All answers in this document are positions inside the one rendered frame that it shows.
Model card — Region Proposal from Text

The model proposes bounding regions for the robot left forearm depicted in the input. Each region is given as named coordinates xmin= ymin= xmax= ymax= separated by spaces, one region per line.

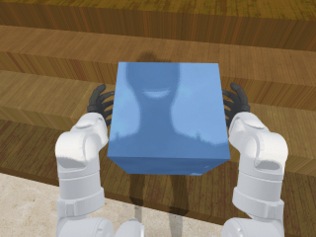
xmin=55 ymin=113 xmax=109 ymax=237

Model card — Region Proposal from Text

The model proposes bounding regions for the robot left upper arm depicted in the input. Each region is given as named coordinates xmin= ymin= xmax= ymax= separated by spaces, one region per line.
xmin=58 ymin=217 xmax=115 ymax=237

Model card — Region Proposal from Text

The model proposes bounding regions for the robot right upper arm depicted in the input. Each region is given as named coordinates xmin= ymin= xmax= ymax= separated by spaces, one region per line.
xmin=221 ymin=217 xmax=280 ymax=237

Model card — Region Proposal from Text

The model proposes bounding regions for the robot right hand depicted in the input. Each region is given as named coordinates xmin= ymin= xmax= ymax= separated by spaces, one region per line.
xmin=221 ymin=82 xmax=251 ymax=129

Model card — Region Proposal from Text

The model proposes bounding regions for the robot left thigh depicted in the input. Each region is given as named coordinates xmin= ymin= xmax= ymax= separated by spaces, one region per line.
xmin=114 ymin=220 xmax=145 ymax=237

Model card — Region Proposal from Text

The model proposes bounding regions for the carton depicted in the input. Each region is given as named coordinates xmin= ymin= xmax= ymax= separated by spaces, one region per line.
xmin=107 ymin=61 xmax=231 ymax=176

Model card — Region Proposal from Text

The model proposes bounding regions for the robot right forearm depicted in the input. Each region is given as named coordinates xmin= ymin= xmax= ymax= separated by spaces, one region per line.
xmin=228 ymin=112 xmax=288 ymax=237

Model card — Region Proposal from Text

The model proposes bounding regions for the robot left hand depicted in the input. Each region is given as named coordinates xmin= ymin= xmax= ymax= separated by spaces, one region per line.
xmin=87 ymin=84 xmax=116 ymax=126

